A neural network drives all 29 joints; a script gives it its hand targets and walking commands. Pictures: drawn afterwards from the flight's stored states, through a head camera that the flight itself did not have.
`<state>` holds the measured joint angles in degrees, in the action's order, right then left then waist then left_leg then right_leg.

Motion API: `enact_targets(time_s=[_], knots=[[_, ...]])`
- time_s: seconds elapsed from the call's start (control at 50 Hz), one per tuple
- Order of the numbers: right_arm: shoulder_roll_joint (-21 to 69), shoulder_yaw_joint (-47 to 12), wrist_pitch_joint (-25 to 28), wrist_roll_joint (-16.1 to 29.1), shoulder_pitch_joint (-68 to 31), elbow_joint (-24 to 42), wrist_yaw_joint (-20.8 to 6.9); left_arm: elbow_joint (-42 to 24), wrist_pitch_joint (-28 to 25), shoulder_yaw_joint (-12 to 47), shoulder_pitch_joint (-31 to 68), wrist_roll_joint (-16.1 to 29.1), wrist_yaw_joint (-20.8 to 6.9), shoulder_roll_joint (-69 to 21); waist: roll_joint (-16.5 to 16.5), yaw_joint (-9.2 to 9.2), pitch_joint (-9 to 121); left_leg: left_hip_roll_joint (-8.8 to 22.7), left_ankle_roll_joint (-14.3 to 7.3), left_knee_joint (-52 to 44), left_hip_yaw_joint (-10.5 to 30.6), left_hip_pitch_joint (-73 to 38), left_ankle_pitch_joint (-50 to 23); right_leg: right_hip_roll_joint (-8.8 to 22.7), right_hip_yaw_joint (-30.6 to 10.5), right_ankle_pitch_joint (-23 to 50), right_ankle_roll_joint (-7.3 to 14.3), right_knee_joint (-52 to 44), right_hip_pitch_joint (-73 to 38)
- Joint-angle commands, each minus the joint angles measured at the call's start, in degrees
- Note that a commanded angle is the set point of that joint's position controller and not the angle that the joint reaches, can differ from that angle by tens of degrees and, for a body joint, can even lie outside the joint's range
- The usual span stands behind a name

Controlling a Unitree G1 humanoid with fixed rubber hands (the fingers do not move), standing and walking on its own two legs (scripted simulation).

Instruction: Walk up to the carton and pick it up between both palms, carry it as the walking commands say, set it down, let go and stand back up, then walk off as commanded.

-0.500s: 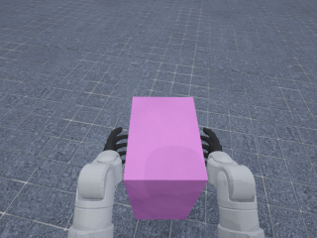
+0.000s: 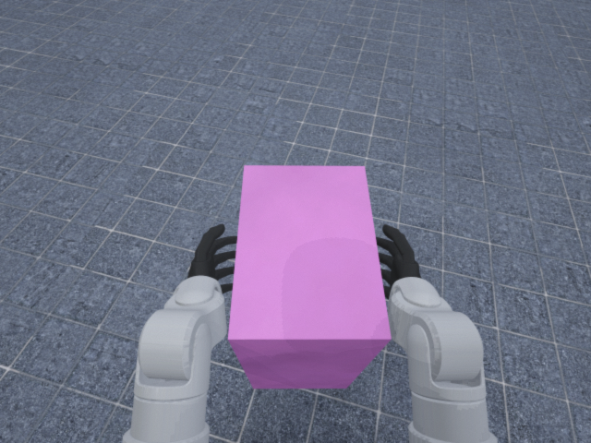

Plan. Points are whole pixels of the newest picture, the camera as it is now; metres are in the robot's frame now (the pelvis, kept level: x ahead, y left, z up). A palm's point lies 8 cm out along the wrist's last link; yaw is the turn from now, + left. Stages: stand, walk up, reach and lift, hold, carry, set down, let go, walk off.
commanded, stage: carry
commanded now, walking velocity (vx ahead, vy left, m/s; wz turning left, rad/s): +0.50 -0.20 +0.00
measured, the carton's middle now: (302, 291) +0.32 +0.01 +0.02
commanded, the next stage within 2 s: none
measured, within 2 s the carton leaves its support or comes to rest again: neither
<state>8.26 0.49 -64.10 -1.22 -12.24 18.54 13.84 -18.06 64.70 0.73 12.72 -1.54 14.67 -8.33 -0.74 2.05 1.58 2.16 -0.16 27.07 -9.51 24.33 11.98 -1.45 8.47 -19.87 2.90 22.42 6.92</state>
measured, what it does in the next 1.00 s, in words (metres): walks ahead: right foot, then left foot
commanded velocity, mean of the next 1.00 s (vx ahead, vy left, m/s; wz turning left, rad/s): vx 0.50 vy -0.20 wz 0.00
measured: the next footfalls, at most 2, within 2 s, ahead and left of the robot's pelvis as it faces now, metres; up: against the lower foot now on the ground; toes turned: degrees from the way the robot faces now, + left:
right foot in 0.36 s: +0.36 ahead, -0.23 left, +0.00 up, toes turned -9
left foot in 0.68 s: +0.53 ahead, -0.06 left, +0.00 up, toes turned +8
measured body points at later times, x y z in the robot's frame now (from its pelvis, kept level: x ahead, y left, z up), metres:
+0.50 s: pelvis +0.30 -0.13 +0.00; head +0.33 -0.13 +0.45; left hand +0.60 -0.01 +0.07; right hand +0.60 -0.25 +0.06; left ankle +0.20 +0.01 -0.65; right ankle +0.32 -0.23 -0.74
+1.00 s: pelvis +0.61 -0.24 +0.00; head +0.64 -0.23 +0.45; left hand +0.93 -0.12 +0.08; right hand +0.92 -0.37 +0.08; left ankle +0.49 -0.06 -0.74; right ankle +0.69 -0.37 -0.73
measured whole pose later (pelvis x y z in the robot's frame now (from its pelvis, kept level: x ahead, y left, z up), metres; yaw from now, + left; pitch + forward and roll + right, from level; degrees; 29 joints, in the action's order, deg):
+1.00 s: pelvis +0.61 -0.24 +0.00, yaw -2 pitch +4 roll -1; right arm 8.8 1.7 -63.1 -1.6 -15.0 14.6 13.3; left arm -15.7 64.3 -1.6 15.1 -1.8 14.6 -8.8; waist 0.2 -0.8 2.3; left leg 10.1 6.7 21.7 -8.5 3.2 21.1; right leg 3.0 6.7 -9.0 -1.0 24.6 24.3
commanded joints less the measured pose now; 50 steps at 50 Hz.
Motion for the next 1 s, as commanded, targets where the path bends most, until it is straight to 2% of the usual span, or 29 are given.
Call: enact_targets(time_s=[0.0,0.02,0.04,0.08,0.1,0.12,0.14,0.26,0.3,0.32,0.34,0.36,0.38,0.4,0.44,0.48,0.56,0.6,0.64,0.66,0.68,0.7,0.72,0.74,0.76,0.8,0.92,0.96,0.98], knots=[[56.9,-24.1,1.1,10.9,-12.3,3.7,-7.3,-7.8,-1.3,28.0,19.0,13.8,-8.5,-57.9,4.7,-4.73,24.3,13.6,-6.6,-10.4,19.6,-38.0,4.5,4.2,2.3,22.9,-1.1,23.2,16.4],[54.9,-22.8,0.9,10.4,-13.0,2.4,-7.3,-7.7,-0.6,28.4,19.5,14.2,-8.7,-58.2,19.6,-4.17,23.3,28.9,-15.4,-13.4,44.9,-45.6,-0.3,-1.2,-1.7,-3.1,-2.5,37.0,34.7],[56.0,-23.6,0.8,11.9,-15.6,3.3,-7.6,-6.9,-0.6,27.6,19.9,14.3,-8.9,-58.5,14.7,-3.35,21.7,29.4,-16.8,-13.5,42.9,-41.3,-2.9,3.0,-11.6,-3.8,-1.8,45.6,37.4],[59.1,-24.4,1.2,12.3,-18.2,3.4,-8.2,-5.7,-1.0,28.2,21.4,15.0,-9.2,-60.7,5.6,-3.39,18.9,24.0,-10.9,-14.3,29.0,-36.5,-8.2,7.2,-13.8,3.4,-1.8,41.1,35.4],[59.9,-24.7,1.5,13.3,-20.1,4.3,-8.6,-5.9,-1.5,27.8,22.2,14.8,-9.2,-61.5,5.6,-3.40,17.5,21.2,-7.4,-14.7,22.1,-35.6,-11.8,7.9,-12.7,5.8,-2.4,34.2,34.1],[60.3,-24.8,1.8,14.0,-20.7,5.0,-8.9,-5.6,-2.1,27.6,21.8,14.3,-9.0,-62.2,6.8,-3.17,17.1,19.0,-5.0,-14.4,16.4,-33.8,-16.5,6.3,-9.4,7.5,-2.9,29.9,30.7],[60.2,-25.0,2.1,14.4,-21.0,5.7,-9.1,-5.6,-2.7,27.1,21.3,13.6,-8.7,-62.0,8.0,-3.07,16.7,17.9,-3.6,-14.2,13.3,-32.5,-19.5,5.0,-7.2,7.8,-3.4,26.3,28.6],[56.3,-24.1,1.8,13.9,-17.3,4.9,-8.5,-5.8,-2.7,26.1,18.6,12.9,-7.1,-58.4,14.0,-2.97,15.8,14.4,0.8,-11.6,1.8,-29.2,-26.8,3.1,-1.3,10.9,-4.0,6.5,18.6],[55.0,-23.9,1.2,12.9,-16.1,4.1,-8.1,-5.7,-1.8,25.9,18.4,13.3,-7.0,-57.5,13.7,-3.15,17.9,13.0,2.6,-5.2,-1.6,-27.2,-32.9,1.6,1.5,13.4,-3.6,1.8,9.1],[54.4,-23.8,0.7,12.3,-16.0,3.7,-7.9,-5.0,-1.4,25.7,17.3,13.5,-6.9,-57.3,11.6,-2.51,20.0,10.9,3.8,2.2,-4.0,-24.2,-32.4,0.2,3.3,13.6,-3.1,-0.6,0.9],[53.7,-23.7,0.3,11.9,-16.0,3.2,-7.8,-4.6,-1.0,25.3,16.8,13.4,-7.0,-57.1,8.1,-1.67,22.1,9.0,4.6,11.3,-5.2,-17.1,-26.5,1.7,2.3,11.6,-2.1,-1.0,-8.8],[53.1,-23.8,-0.2,11.8,-17.0,3.1,-7.7,-3.6,-0.7,24.2,15.8,12.8,-7.0,-56.0,-5.0,-0.01,24.7,5.7,4.8,28.7,-6.0,-4.8,-10.3,12.1,-12.2,4.8,1.4,-5.4,-17.8],[54.0,-24.9,-0.4,12.0,-18.5,3.9,-8.2,-1.5,-1.0,23.6,17.2,12.3,-7.1,-56.3,-20.7,-0.16,25.0,-1.7,4.1,40.3,-2.3,13.9,19.5,23.5,-34.2,11.3,9.5,-8.0,-26.4],[55.2,-25.6,-0.1,13.0,-19.8,3.9,-8.6,-1.3,-1.2,23.9,17.0,12.5,-7.4,-58.3,-16.8,-0.05,24.8,1.3,2.8,47.4,5.8,17.5,21.6,23.5,-31.2,20.9,12.0,-5.4,-24.3],[58.4,-26.3,0.8,14.6,-23.6,3.8,-9.3,-1.6,-2.6,23.3,19.7,12.0,-8.2,-61.0,-6.8,-0.70,22.1,5.6,2.8,40.7,9.7,13.8,13.2,19.0,-19.6,25.2,7.4,-5.3,-17.3],[60.2,-26.6,2.5,15.2,-24.0,5.8,-9.6,-3.9,-4.0,23.5,20.7,12.7,-8.8,-62.9,-7.6,-0.77,20.7,4.8,3.3,30.3,6.7,9.0,8.7,15.7,-12.4,23.9,5.5,-6.7,-12.6],[59.6,-25.7,3.4,13.2,-20.3,5.0,-8.4,-5.1,-4.2,24.3,19.1,13.0,-8.8,-60.8,-7.6,-0.20,20.2,1.3,1.8,11.7,2.3,4.5,8.5,15.3,-9.4,22.6,7.3,-7.4,-11.1],[58.8,-25.2,3.1,12.4,-18.6,4.6,-8.1,-5.3,-3.9,25.0,17.8,13.2,-8.7,-60.1,-8.2,-0.34,19.7,-0.7,1.3,2.8,0.0,-1.8,2.4,13.1,-6.3,24.9,5.7,-5.6,-9.8],[58.5,-24.5,2.5,12.1,-15.6,2.8,-8.1,-5.2,-3.2,25.7,17.5,13.1,-8.3,-59.5,-4.3,-2.45,20.9,-0.1,0.0,-7.6,0.1,-19.2,-5.6,9.3,-1.0,24.5,2.3,3.7,-1.4],[58.0,-23.7,2.1,11.7,-14.1,1.3,-8.0,-5.3,-2.5,25.9,18.8,12.9,-8.3,-58.5,0.0,-4.16,23.1,5.4,-1.8,-6.9,6.2,-31.5,-5.2,7.1,0.8,23.5,0.1,13.1,8.3],[55.5,-21.7,1.7,10.0,-13.7,-0.2,-7.7,-5.6,-1.6,26.6,20.6,13.4,-8.5,-58.4,13.2,-5.19,23.1,21.0,-9.0,-11.2,31.5,-37.4,-0.1,2.0,1.4,12.3,-2.4,29.6,21.5],[55.5,-21.6,1.6,10.6,-14.9,-0.7,-7.8,-5.3,-1.3,26.5,20.6,13.7,-8.7,-58.4,20.2,-3.94,22.4,28.6,-14.7,-13.5,44.6,-41.5,-5.0,-0.4,-5.9,-5.5,-2.5,40.1,33.6],[56.8,-22.2,1.5,11.3,-16.2,-0.4,-8.1,-3.9,-1.2,26.0,20.8,13.9,-8.8,-59.0,13.8,-3.83,20.8,27.3,-14.3,-13.1,38.8,-38.6,-7.3,3.8,-11.5,-3.2,-2.0,45.0,35.2],[58.3,-22.6,1.8,11.4,-17.8,-0.3,-8.3,-3.6,-1.4,26.5,21.9,14.5,-9.0,-60.1,8.6,-4.07,19.5,24.9,-11.8,-12.9,31.9,-36.8,-12.5,5.7,-12.6,0.3,-2.1,43.5,34.5],[59.4,-22.9,2.1,12.3,-19.8,0.0,-8.7,-3.6,-1.9,26.2,22.9,14.5,-9.1,-60.8,6.2,-4.00,18.1,22.0,-8.3,-13.3,24.7,-36.3,-15.5,7.3,-12.8,3.7,-2.4,37.2,33.8],[60.0,-23.2,2.7,13.6,-21.5,1.6,-9.2,-3.4,-3.1,25.4,22.4,13.7,-8.9,-61.6,8.0,-3.63,17.3,18.1,-3.5,-12.3,14.0,-33.7,-25.0,5.2,-7.9,6.4,-3.6,27.5,28.1],[56.7,-23.0,3.0,13.6,-18.8,2.6,-8.6,-4.3,-3.5,24.2,20.0,12.9,-7.3,-57.8,13.9,-3.77,17.1,14.0,0.8,-9.6,2.7,-30.5,-29.2,2.4,-0.6,9.2,-4.6,5.0,17.0],[55.2,-22.9,2.2,12.5,-17.5,2.1,-8.1,-3.6,-2.6,24.1,18.6,13.3,-7.1,-57.2,12.2,-3.05,20.7,11.3,3.2,-0.2,-2.2,-26.5,-32.9,0.3,3.2,14.2,-4.0,-1.7,3.2],[54.3,-23.0,1.7,12.0,-17.0,1.7,-7.9,-3.1,-2.1,23.9,17.6,13.1,-7.0,-57.0,8.9,-2.42,22.9,8.9,4.1,7.8,-4.0,-20.5,-28.4,0.6,3.9,13.5,-3.2,-2.1,-6.3]])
